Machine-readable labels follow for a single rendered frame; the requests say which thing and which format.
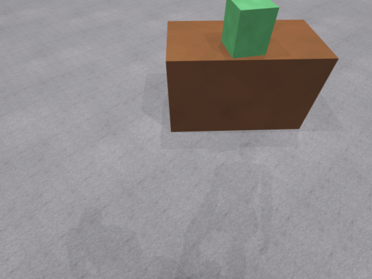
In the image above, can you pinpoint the pedestal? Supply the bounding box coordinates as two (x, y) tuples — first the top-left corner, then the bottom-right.
(166, 20), (339, 132)

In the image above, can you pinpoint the carton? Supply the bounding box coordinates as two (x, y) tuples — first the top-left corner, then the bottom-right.
(221, 0), (279, 58)

